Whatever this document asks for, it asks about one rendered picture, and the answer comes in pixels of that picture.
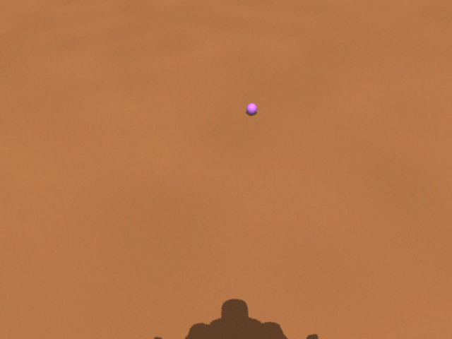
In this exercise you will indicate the ball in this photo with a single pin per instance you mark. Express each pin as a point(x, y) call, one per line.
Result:
point(251, 108)

